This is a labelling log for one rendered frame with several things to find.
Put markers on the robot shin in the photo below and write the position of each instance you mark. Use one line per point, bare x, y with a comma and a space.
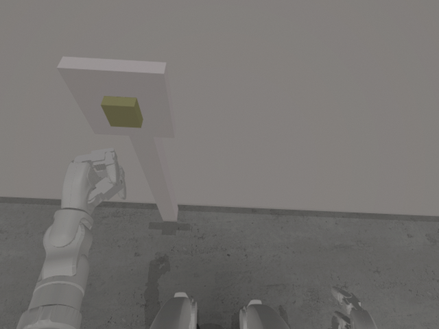
254, 302
180, 294

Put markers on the panel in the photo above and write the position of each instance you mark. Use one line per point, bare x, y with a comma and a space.
90, 79

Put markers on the button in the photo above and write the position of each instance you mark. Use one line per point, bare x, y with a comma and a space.
122, 111

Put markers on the robot left hand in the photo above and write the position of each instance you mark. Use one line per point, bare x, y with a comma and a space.
80, 179

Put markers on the left robot shin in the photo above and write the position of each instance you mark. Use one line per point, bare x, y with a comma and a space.
180, 294

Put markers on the right robot shin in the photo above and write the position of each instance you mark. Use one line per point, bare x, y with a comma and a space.
254, 302

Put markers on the robot right hand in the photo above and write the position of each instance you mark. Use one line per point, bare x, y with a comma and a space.
359, 318

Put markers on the robot left forearm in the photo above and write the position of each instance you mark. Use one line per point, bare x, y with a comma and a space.
61, 285

